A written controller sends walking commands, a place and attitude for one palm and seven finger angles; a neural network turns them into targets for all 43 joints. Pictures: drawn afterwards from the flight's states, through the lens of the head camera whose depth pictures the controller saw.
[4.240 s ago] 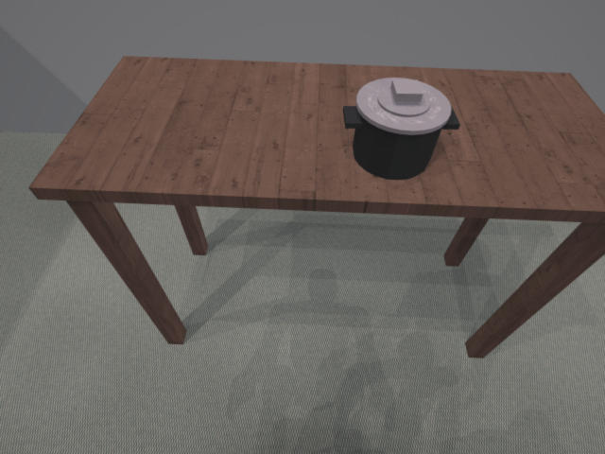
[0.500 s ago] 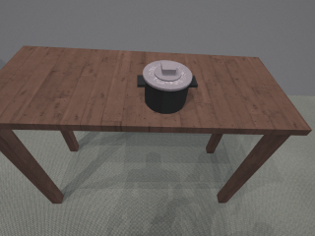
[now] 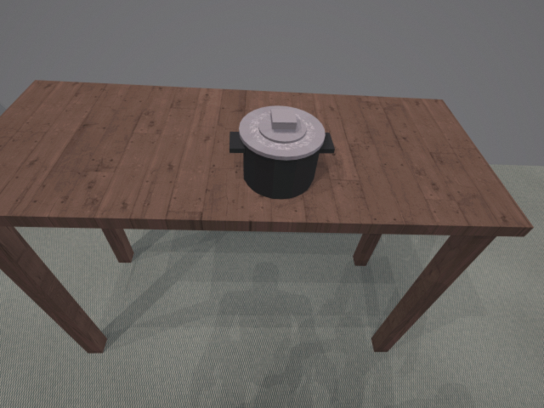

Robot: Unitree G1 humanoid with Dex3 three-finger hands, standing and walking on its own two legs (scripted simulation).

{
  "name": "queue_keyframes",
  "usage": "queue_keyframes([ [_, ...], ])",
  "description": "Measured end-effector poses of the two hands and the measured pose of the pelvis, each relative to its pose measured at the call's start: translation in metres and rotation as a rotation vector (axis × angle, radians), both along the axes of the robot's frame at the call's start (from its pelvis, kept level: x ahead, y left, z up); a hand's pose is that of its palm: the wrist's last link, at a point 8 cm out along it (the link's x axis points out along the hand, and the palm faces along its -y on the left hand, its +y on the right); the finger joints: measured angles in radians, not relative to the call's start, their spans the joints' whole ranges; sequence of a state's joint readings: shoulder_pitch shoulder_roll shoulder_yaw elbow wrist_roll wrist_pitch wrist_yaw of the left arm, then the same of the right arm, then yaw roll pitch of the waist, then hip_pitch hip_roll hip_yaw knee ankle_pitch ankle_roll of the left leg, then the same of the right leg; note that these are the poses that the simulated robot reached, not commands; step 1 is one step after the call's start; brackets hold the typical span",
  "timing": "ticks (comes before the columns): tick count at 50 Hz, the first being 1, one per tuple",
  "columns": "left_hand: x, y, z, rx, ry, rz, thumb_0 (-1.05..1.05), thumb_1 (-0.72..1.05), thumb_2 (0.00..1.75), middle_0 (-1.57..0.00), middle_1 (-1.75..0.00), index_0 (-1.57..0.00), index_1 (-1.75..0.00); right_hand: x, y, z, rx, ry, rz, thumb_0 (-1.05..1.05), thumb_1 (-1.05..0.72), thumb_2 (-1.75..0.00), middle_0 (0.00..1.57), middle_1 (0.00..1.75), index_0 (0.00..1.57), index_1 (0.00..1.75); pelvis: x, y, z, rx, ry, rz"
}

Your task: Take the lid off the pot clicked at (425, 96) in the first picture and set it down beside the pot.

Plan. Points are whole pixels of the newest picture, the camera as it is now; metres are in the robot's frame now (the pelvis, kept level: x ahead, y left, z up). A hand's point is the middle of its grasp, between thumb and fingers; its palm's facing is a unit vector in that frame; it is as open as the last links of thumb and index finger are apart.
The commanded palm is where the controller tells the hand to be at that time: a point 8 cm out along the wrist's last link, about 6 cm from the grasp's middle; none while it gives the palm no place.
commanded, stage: shuffle to correct the standing spot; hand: left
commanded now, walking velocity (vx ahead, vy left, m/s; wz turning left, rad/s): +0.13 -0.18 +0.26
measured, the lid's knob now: (283, 119) +0.56 +0.02 +0.14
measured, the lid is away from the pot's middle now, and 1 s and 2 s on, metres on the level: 0.00 0.00 0.00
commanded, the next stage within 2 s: come to a stop and stand still in 0.76 s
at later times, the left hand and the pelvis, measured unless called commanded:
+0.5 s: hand out of the picture +0.05 +0.11 -0.19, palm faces +0.07 -0.98 -0.17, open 7.4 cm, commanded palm none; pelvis +0.06 -0.06 -0.01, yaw +1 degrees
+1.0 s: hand out of the picture +0.15 +0.04 -0.19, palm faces +0.12 -0.98 -0.14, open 7.4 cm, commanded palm none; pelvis +0.10 -0.14 -0.01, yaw +4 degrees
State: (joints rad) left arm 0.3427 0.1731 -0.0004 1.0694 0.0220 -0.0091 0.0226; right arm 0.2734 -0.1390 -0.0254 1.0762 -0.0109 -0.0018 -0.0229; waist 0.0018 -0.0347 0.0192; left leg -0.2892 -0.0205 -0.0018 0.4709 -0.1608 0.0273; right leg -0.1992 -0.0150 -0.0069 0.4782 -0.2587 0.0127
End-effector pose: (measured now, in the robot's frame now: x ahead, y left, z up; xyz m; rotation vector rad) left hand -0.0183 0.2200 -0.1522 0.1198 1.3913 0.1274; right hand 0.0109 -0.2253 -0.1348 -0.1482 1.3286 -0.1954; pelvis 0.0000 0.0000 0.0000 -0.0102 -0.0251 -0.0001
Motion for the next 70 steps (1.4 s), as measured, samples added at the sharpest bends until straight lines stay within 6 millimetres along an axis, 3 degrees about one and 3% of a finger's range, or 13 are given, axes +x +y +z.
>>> queue_keyframes([
  [8,0.005,-0.010,0.000,0.012,0.008,0.037,0.00,0.91,0.90,-0.20,-0.29,-0.19,-0.30,0.010,-0.013,-0.004,0.009,0.030,0.010,0.01,-0.92,-0.90,0.20,0.30,0.20,0.30,0.015,-0.016,-0.003,0.000,0.018,0.029],
  [16,0.014,-0.033,-0.008,-0.014,0.048,0.069,0.00,0.91,0.90,-0.20,-0.29,-0.19,-0.30,0.040,-0.030,-0.007,-0.011,0.017,0.018,0.01,-0.91,-0.90,0.20,0.30,0.20,0.30,0.041,-0.032,-0.008,-0.003,0.020,0.031],
  [21,0.034,-0.047,-0.013,-0.025,0.056,0.058,0.00,0.91,0.90,-0.20,-0.29,-0.19,-0.30,0.062,-0.043,-0.009,-0.025,-0.005,0.011,0.01,-0.91,-0.90,0.20,0.30,0.20,0.30,0.056,-0.045,-0.012,0.011,0.029,0.017],
  [28,0.078,-0.067,-0.004,0.036,-0.044,0.082,0.00,0.91,0.90,-0.20,-0.29,-0.19,-0.30,0.083,-0.078,-0.017,-0.015,0.027,0.027,0.00,-0.91,-0.90,0.21,0.30,0.20,0.30,0.072,-0.079,-0.013,0.015,0.033,0.057],
  [35,0.083,-0.099,0.002,0.037,-0.037,0.117,0.00,0.91,0.90,-0.20,-0.29,-0.19,-0.30,0.137,-0.106,-0.011,-0.033,-0.008,0.073,0.01,-0.91,-0.90,0.20,0.30,0.20,0.30,0.088,-0.101,-0.009,0.019,0.025,0.070],
  [42,0.084,-0.129,-0.019,-0.037,0.051,0.099,0.00,0.91,0.90,-0.20,-0.30,-0.20,-0.30,0.192,-0.116,-0.004,-0.065,-0.164,0.074,0.00,-0.90,-0.90,0.20,0.30,0.20,0.30,0.106,-0.115,-0.019,-0.021,0.005,0.033],
  [46,0.114,-0.132,-0.025,-0.034,0.017,0.044,0.01,0.91,0.90,-0.20,-0.30,-0.20,-0.30,0.182,-0.128,0.004,-0.078,-0.199,0.058,0.00,-0.90,-0.90,0.21,0.30,0.20,0.30,0.105,-0.129,-0.018,-0.010,-0.036,0.030],
  [51,0.165,-0.132,-0.001,-0.004,-0.188,0.087,0.01,0.91,0.90,-0.20,-0.29,-0.20,-0.30,0.156,-0.148,0.011,-0.068,-0.090,0.120,0.00,-0.92,-0.90,0.21,0.30,0.20,0.30,0.101,-0.146,-0.004,-0.028,-0.032,0.074],
  [55,0.180,-0.143,0.015,0.031,-0.270,0.077,0.00,0.91,0.90,-0.20,-0.29,-0.19,-0.30,0.150,-0.172,0.009,-0.046,-0.056,0.127,0.01,-0.92,-0.90,0.21,0.30,0.21,0.30,0.099,-0.164,0.000,-0.045,-0.018,0.093],
  [60,0.165,-0.163,0.003,0.086,-0.233,0.041,0.00,0.91,0.90,-0.20,-0.29,-0.19,-0.30,0.152,-0.205,-0.011,-0.018,-0.073,0.096,0.01,-0.92,-0.90,0.21,0.30,0.21,0.30,0.098,-0.193,-0.018,0.020,-0.008,0.077],
  [65,0.138,-0.169,0.004,0.080,-0.142,0.058,0.00,0.91,0.90,-0.20,-0.30,-0.20,-0.30,0.147,-0.221,-0.008,-0.040,-0.060,0.088,0.00,-0.91,-0.90,0.20,0.30,0.20,0.30,0.097,-0.190,-0.015,0.024,-0.008,0.081],
  [70,0.119,-0.150,-0.008,0.075,-0.109,0.083,0.00,0.90,0.90,-0.20,-0.30,-0.20,-0.30,0.141,-0.216,0.002,-0.094,-0.070,0.102,0.00,-0.91,-0.90,0.20,0.30,0.20,0.29,0.092,-0.178,-0.018,0.027,-0.003,0.086],
])
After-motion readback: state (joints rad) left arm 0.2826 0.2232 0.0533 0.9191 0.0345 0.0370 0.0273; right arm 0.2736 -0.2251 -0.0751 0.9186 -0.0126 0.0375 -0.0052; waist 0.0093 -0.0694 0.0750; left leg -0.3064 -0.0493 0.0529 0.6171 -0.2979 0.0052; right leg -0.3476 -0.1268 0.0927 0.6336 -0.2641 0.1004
